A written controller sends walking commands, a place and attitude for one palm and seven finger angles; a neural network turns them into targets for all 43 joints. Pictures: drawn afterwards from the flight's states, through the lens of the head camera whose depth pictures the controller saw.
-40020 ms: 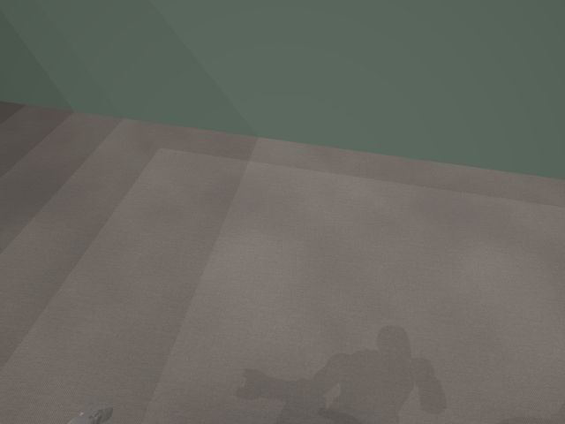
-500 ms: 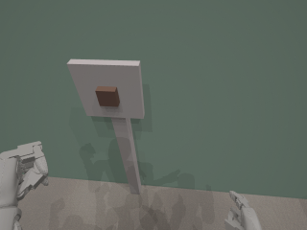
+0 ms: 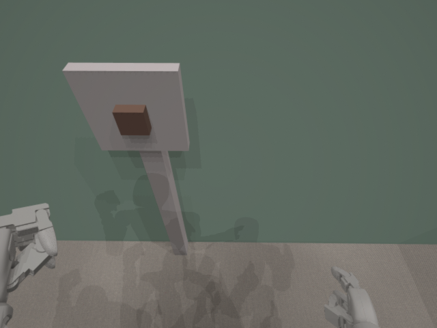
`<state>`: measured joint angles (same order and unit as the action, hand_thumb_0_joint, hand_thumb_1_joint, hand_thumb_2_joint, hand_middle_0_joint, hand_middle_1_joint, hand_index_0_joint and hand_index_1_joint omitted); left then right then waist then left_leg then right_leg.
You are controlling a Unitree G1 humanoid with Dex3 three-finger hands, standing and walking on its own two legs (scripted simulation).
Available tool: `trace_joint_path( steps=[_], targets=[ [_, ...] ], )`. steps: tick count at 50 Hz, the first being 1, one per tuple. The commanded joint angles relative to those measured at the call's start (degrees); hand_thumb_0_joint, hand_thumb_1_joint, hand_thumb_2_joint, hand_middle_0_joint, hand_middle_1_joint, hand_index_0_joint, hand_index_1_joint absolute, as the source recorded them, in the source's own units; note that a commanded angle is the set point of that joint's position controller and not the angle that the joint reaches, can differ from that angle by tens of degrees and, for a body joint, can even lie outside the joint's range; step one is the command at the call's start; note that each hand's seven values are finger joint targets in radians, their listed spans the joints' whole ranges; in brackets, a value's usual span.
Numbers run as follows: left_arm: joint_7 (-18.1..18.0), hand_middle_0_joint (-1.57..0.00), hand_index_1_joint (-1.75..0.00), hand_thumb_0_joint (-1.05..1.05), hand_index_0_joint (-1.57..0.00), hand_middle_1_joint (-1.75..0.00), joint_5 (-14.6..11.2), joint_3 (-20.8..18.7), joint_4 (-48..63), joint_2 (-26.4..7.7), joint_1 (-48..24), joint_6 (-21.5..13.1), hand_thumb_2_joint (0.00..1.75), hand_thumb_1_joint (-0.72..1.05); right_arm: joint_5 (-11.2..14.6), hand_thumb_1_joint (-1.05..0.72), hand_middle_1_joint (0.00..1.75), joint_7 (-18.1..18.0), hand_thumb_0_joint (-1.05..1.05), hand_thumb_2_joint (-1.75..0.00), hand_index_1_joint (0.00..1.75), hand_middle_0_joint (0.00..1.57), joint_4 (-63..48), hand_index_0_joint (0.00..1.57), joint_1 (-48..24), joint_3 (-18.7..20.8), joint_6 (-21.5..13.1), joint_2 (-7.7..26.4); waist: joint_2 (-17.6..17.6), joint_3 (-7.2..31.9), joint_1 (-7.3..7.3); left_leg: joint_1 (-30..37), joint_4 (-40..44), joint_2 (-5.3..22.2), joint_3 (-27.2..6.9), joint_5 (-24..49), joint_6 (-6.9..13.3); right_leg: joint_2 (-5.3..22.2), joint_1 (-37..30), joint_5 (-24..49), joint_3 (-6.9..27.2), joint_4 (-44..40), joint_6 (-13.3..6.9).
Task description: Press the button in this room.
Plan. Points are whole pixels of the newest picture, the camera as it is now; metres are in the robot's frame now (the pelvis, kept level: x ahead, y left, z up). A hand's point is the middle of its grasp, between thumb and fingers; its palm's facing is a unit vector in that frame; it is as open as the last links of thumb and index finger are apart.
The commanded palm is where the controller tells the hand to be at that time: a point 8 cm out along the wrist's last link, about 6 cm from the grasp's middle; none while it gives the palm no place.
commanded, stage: step back with the hand held close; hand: left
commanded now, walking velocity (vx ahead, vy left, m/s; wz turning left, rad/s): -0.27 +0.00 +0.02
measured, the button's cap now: (133, 119) +0.50 +0.22 +0.10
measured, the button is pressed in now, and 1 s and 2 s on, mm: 0 0 0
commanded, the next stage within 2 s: stop stepping back and stand still in 0.88 s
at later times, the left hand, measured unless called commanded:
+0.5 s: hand out of the picture +0.10 +0.26 +0.16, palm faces +0.44 -0.78 -0.44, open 3.1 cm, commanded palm +0.04 +0.30 +0.17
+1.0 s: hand out of the picture +0.03 +0.25 +0.16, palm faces +0.30 -0.86 -0.40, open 3.1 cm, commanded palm -0.02 +0.30 +0.17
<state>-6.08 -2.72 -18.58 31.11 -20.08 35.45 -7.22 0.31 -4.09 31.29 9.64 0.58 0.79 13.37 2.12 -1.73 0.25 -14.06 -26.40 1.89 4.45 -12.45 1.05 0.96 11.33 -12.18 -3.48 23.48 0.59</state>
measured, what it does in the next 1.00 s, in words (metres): walks backwards: right foot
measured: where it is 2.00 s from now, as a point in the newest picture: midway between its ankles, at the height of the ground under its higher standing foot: outside the picture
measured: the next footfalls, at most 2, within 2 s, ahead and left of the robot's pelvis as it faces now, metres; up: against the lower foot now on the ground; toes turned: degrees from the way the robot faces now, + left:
right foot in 0.90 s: -0.22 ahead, -0.06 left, +0.00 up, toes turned -5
left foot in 1.34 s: -0.13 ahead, +0.13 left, +0.00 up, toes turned -3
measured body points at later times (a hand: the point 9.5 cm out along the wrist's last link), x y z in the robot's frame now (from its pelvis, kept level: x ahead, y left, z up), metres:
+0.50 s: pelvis -0.08 +0.01 -0.02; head -0.06 +0.03 +0.43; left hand +0.07 +0.30 +0.18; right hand +0.11 -0.21 -0.09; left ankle +0.01 +0.10 -0.74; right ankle +0.00 -0.12 -0.74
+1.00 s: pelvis -0.16 +0.02 -0.01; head -0.15 +0.05 +0.43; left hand +0.01 +0.29 +0.18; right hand +0.01 -0.20 -0.09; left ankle -0.03 +0.10 -0.74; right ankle -0.24 -0.12 -0.74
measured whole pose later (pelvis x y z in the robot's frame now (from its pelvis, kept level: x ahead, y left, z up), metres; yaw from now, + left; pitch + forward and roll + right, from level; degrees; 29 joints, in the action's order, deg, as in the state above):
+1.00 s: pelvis -0.16 +0.02 -0.01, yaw -2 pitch +1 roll -4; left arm -7.1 -2.7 -20.4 37.4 -23.9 34.5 -15.0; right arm -1.0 -3.4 37.4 9.4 -1.4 -4.9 9.6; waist -0.8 0.2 1.2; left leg -29.8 -33.6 1.2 0.4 -7.6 -1.1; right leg -2.5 8.6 -20.5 0.1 27.8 1.0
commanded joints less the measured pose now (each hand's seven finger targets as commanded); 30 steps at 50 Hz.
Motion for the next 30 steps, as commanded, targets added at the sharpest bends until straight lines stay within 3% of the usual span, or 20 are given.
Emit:
trace_joint_path(
  steps=[1,6,13,19,20,22,24,25,26,28,29,30],
  targets=[
    [-2.0,-1.30,-1.50,0.00,-1.30,-1.50,-0.8,-9.7,14.0,-11.1,2.2,-4.4,0.90,0.90,0.3,-0.90,0.30,-0.6,0.00,-0.90,0.30,0.20,-10.6,0.20,-5.4,2.2,-2.3,5.5,-0.5,11.2,0.57,1.6,1.6,2.7,-4.8,18.1,0.9,2.4,-3.7,19.5,3.4,1.2,-0.1],
    [-2.5,-1.30,-1.50,0.00,-1.30,-1.50,-0.5,-9.4,14.8,-10.7,3.2,-5.2,0.90,0.90,0.3,-0.90,0.30,-0.7,0.00,-0.90,0.30,0.20,-10.7,0.20,-4.8,2.4,-3.2,5.9,1.8,10.2,0.41,-3.4,3.0,3.8,-6.1,11.9,1.5,1.8,-3.4,14.4,3.8,3.1,0.1],
    [-3.1,-1.30,-1.50,0.00,-1.30,-1.50,0.5,-9.6,15.6,-9.9,1.8,-7.1,0.90,0.90,0.2,-0.90,0.30,-0.7,0.00,-0.90,0.30,0.20,-10.7,0.20,-4.0,2.3,-5.6,6.7,3.2,5.8,-0.01,-19.2,7.8,5.5,-9.6,-14.9,3.3,0.8,-6.1,0.8,4.9,6.3,0.0],
    [-3.5,-1.30,-1.50,0.00,-1.30,-1.50,1.6,-10.8,16.8,-10.5,-0.9,-8.8,0.90,0.90,-0.2,-0.90,0.30,-1.1,0.00,-0.90,0.30,0.20,-10.3,0.20,-3.3,2.4,-8.0,6.8,3.6,5.3,-0.06,-24.8,7.4,6.4,-11.5,-24.1,4.1,-0.5,-6.0,-5.6,6.6,8.7,-0.1],
    [-3.5,-1.30,-1.50,0.00,-1.30,-1.50,1.6,-10.2,16.5,-9.8,-0.9,-9.1,0.90,0.90,-0.3,-0.90,0.30,-1.0,0.00,-0.90,0.30,0.20,-10.0,0.20,-2.9,2.3,-8.3,6.6,3.0,4.7,-0.23,-24.2,5.6,5.6,-10.9,-24.1,3.9,0.2,-4.0,-7.2,8.2,7.1,-0.5],
    [-3.7,-1.30,-1.50,0.00,-1.30,-1.50,1.5,-10.3,15.9,-10.0,-1.2,-9.5,0.90,0.90,-0.5,-0.90,0.30,-0.8,0.00,-0.90,0.30,0.20,-9.3,0.20,-2.0,2.4,-8.6,6.1,-1.9,4.3,-0.48,-18.6,-0.9,2.5,-8.9,-21.0,2.4,3.0,3.8,-12.3,13.1,0.4,-2.2],
    [-4.2,-1.30,-1.50,0.00,-1.30,-1.50,1.0,-9.7,17.2,-11.0,-3.2,-9.6,0.90,0.90,-0.9,-0.90,0.30,-0.6,0.00,-0.90,0.30,0.20,-7.4,0.20,-1.2,2.4,-8.4,5.9,-7.0,5.7,-1.02,-5.5,-11.8,-1.2,-5.6,-13.0,0.0,8.3,16.4,-15.0,17.4,-6.8,-4.9],
    [-4.5,-1.30,-1.50,0.00,-1.30,-1.50,0.8,-8.3,16.5,-9.9,-3.7,-9.5,0.90,0.90,-0.8,-0.90,0.30,-0.5,0.00,-0.90,0.30,0.20,-6.6,0.20,-0.9,2.1,-8.2,5.3,-8.8,6.2,-1.32,-2.8,-14.0,-1.6,-5.6,-10.6,-0.5,10.2,18.1,-14.2,16.4,-7.3,-5.7],
    [-4.8,-1.30,-1.50,0.00,-1.30,-1.50,0.9,-8.3,16.0,-10.2,-4.3,-9.2,0.90,0.90,-0.9,-0.90,0.30,-0.4,0.00,-0.90,0.30,0.20,-6.2,0.20,-1.3,2.0,-7.8,5.1,-9.1,6.1,-1.48,-1.1,-13.7,-1.7,-5.4,-9.0,-0.5,10.1,19.6,-13.2,15.3,-7.1,-5.4],
    [-5.1,-1.30,-1.50,0.00,-1.30,-1.50,1.0,-8.5,16.2,-10.7,-5.3,-9.2,0.90,0.90,-0.7,-0.90,0.30,-0.7,0.00,-0.90,0.30,0.20,-6.2,0.20,-2.2,2.0,-7.3,5.4,-6.3,4.7,-1.53,-1.5,-8.8,-0.7,-7.1,-10.2,0.0,7.6,20.1,-13.4,11.7,-5.1,-3.8],
    [-5.1,-1.30,-1.50,0.00,-1.30,-1.50,1.0,-8.7,16.5,-11.1,-5.2,-9.3,0.90,0.90,-0.7,-0.90,0.30,-1.1,0.00,-0.90,0.30,0.20,-6.4,0.20,-3.0,2.1,-7.1,5.8,-1.8,3.8,-1.53,-3.8,-3.7,1.2,-9.7,-12.9,0.7,5.1,19.1,-14.7,9.8,-2.8,-2.6],
    [-5.0,-1.30,-1.50,0.00,-1.30,-1.50,1.0,-9.1,17.0,-10.8,-4.3,-9.7,0.90,0.90,-0.7,-0.90,0.30,-1.2,0.00,-0.90,0.30,0.20,-7.0,0.20,-3.3,1.8,-7.3,6.4,3.6,3.1,-1.32,-11.1,4.8,5.3,-15.4,-18.7,2.2,1.3,13.6,-15.3,7.1,3.7,-1.2]
  ],
)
